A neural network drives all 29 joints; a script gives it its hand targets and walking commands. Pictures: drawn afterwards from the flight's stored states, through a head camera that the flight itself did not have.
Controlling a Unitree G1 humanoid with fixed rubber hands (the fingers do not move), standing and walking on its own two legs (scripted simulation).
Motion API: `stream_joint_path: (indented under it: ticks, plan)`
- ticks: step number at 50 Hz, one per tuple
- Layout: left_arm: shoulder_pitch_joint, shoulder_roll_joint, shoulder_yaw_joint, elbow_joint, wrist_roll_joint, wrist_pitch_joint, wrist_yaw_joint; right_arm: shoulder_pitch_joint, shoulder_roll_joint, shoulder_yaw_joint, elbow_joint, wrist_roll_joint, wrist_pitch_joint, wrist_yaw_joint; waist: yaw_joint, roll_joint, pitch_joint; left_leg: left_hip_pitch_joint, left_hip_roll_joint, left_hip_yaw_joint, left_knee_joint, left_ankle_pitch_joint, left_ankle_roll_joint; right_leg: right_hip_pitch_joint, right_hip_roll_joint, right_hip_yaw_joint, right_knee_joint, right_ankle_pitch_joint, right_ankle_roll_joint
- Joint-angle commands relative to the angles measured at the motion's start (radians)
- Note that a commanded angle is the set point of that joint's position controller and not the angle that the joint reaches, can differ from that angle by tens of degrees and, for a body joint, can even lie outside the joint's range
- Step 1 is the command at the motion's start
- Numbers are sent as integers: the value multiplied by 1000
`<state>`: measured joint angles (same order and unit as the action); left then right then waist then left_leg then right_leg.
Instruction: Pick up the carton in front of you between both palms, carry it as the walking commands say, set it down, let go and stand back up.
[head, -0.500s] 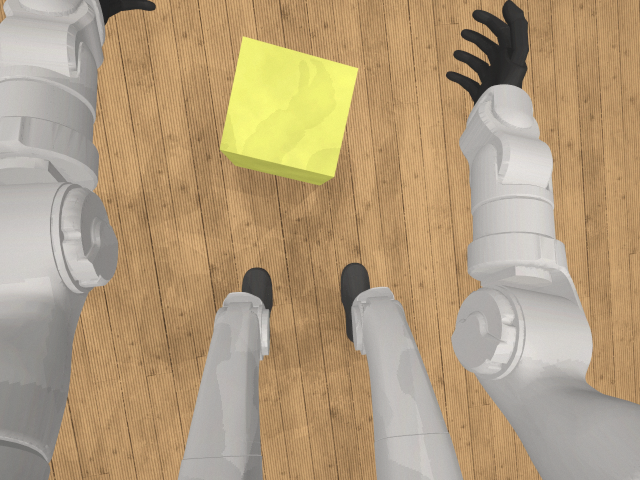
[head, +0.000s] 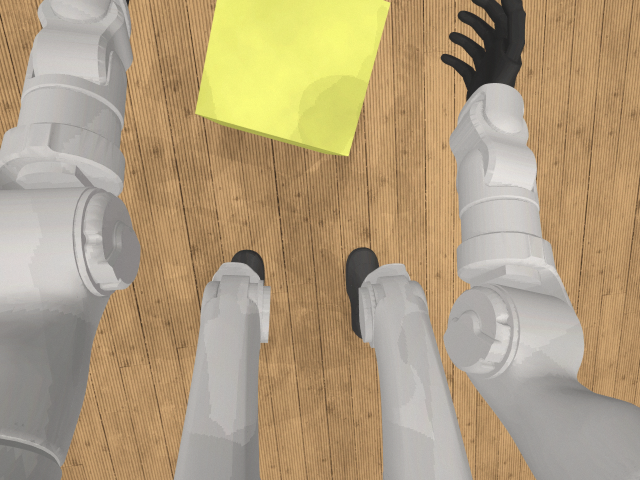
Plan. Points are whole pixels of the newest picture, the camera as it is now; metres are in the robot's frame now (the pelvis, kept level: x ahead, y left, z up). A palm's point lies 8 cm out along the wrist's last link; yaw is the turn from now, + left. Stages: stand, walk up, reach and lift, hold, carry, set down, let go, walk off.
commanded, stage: reach and lift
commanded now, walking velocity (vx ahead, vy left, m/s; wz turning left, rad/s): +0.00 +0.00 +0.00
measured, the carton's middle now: (289, 76) +0.52 +0.06 -0.43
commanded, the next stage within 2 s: none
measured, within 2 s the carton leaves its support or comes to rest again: leaves its support in 1.32 s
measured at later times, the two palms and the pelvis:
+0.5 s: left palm (170, 44) +0.53 +0.22 -0.36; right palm (420, 105) +0.49 -0.14 -0.36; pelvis -0.05 +0.00 -0.17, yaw -1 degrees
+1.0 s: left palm (186, 46) +0.53 +0.20 -0.36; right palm (399, 95) +0.50 -0.10 -0.35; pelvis -0.05 +0.00 -0.18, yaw -1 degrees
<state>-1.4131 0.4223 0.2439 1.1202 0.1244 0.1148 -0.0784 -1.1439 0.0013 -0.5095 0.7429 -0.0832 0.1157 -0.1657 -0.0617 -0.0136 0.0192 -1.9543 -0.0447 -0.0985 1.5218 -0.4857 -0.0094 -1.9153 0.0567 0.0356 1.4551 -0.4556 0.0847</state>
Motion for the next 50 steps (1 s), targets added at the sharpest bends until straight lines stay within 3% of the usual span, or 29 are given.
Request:
stream_joint_path:
  ticks: [1, 3, 5, 9, 16, 21, 24, 29, 33, 39, 45, 48, 50]
  plan:
    - [-289, 176, -61, -104, -67, -18, 16, -190, -100, 67, -98, 62, -11, -24, 6, 125, -1124, 591, -4, 77, 74, 591, -12, 512, 49, -117, 136, 536, 27]
    - [-341, 206, -104, -116, -110, -11, 19, -232, -125, 100, -99, 103, -1, -39, -1, 148, -1158, 601, 4, 82, 139, 563, -12, 482, 49, -127, 191, 497, 26]
    - [-415, 239, -149, -124, -158, -4, 22, -300, -154, 135, -99, 145, 12, -57, -10, 169, -1164, 571, 12, 100, 184, 437, -12, 462, 44, -140, 233, 403, 21]
    - [-539, 281, -233, -114, -205, 25, 17, -398, -204, 155, -76, 196, 42, -71, -30, 231, -1165, 645, 29, 84, 261, 367, -9, 341, 26, -166, 316, 281, 14]
    - [-618, 292, -268, 44, -216, 40, -1, -540, -235, 149, 69, 187, 50, -56, -27, 191, -914, 444, 53, 77, 339, 149, -6, 260, 3, -169, 426, 135, 8]
    - [-655, 299, -269, 69, -227, 14, -2, -599, -263, 133, 144, 164, 20, -35, -14, 136, -782, 321, 57, 65, 406, 159, 1, 255, 0, -156, 507, 154, 9]
    - [-692, 325, -280, 49, -259, -9, 5, -641, -279, 169, 146, 185, -2, -37, -5, 92, -796, 313, 60, 57, 451, 227, 6, 309, 6, -154, 561, 234, 8]
    - [-670, 310, -315, 53, -281, -29, 22, -617, -247, 225, 189, 262, -22, -35, 21, 131, -843, 428, 56, 55, 511, 346, 5, 288, 28, -160, 618, 312, 3]
    - [-620, 277, -322, 44, -284, -30, 25, -565, -236, 223, 194, 265, -30, -44, 14, 147, -874, 465, 54, 56, 523, 378, 1, 287, 41, -169, 623, 327, 0]
    - [-592, 237, -329, 74, -281, -19, 22, -541, -237, 184, 227, 228, -28, -49, 0, 147, -756, 383, 54, 51, 509, 277, -2, 228, 43, -167, 605, 248, -3]
    - [-630, 181, -343, 77, -273, -15, 14, -599, -189, 179, 215, 209, -29, -39, 11, 123, -706, 313, 50, 54, 491, 204, 4, 260, 45, -158, 597, 217, -7]
    - [-663, 40, -362, 75, -254, -1, -9, -645, -60, 184, 209, 184, -19, -17, 10, 119, -674, 308, 39, 54, 479, 170, 6, 276, 61, -161, 590, 188, -12]
    - [-687, -102, -348, 74, -214, 15, -45, -669, 59, 150, 219, 126, -6, 9, -4, 125, -634, 296, 22, 60, 478, 147, 4, 292, 74, -162, 583, 172, -18]
